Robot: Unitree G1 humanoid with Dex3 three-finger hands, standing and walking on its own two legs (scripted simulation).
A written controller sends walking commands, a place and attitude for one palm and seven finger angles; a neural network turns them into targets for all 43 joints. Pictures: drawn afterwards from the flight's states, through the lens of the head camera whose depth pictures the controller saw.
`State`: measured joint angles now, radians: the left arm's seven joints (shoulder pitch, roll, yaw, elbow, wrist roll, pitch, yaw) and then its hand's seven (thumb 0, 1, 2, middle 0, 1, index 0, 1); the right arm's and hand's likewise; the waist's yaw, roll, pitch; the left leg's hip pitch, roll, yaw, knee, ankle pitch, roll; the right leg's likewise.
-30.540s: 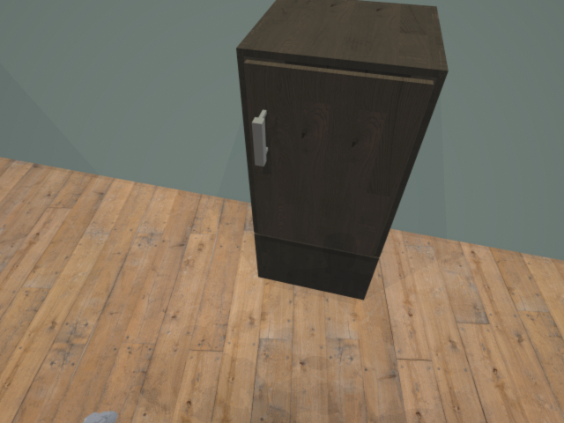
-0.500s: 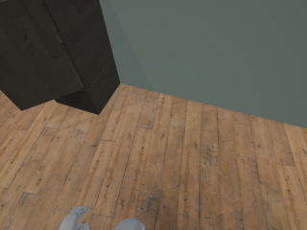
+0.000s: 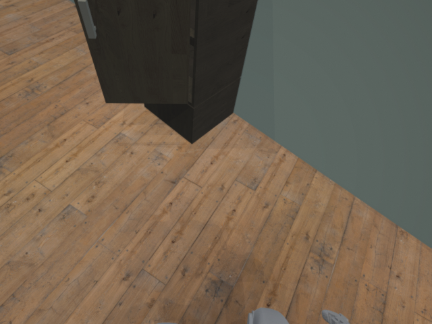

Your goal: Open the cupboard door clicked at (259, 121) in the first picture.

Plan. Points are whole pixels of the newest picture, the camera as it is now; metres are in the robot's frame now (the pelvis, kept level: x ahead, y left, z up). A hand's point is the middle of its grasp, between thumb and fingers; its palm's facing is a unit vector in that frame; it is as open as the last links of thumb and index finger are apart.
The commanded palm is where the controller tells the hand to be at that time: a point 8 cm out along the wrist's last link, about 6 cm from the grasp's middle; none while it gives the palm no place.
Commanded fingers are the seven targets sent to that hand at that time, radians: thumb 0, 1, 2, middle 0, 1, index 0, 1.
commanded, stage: turn to face it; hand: left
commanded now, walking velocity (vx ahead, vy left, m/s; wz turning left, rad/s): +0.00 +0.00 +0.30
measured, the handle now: (88, 16) +1.00 +0.53 -0.02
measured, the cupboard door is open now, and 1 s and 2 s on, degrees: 48 48 48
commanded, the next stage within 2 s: take the last steps up to it in 0.30 s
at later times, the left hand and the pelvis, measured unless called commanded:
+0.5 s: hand out of the picture +0.06 +0.14 -0.15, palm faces +0.15 -0.96 -0.23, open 7.4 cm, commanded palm none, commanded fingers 0.00 0.90 0.90 -0.20 -0.30 -0.20 -0.30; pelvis +0.01 -0.05 +0.00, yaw +9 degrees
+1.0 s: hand out of the picture -0.06 +0.20 -0.18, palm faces +0.36 -0.91 -0.18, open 7.4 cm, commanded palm none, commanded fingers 0.00 0.90 0.90 -0.20 -0.30 -0.20 -0.30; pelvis +0.08 +0.06 -0.01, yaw +15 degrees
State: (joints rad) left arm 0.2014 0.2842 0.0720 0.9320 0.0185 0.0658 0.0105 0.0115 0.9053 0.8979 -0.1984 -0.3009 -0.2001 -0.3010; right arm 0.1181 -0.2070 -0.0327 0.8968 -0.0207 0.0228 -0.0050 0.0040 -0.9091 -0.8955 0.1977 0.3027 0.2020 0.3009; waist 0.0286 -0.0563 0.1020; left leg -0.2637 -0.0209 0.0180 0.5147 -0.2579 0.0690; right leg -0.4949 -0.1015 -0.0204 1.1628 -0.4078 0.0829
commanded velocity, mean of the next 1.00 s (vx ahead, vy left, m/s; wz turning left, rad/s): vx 0.19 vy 0.07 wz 0.15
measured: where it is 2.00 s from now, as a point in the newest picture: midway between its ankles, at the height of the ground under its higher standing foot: (171, 265)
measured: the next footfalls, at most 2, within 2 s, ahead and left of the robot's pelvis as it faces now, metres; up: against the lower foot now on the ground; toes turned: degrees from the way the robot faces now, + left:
right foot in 0.36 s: +0.03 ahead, -0.15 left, +0.00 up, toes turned +3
left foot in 0.90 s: +0.11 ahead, +0.17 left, +0.00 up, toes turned +22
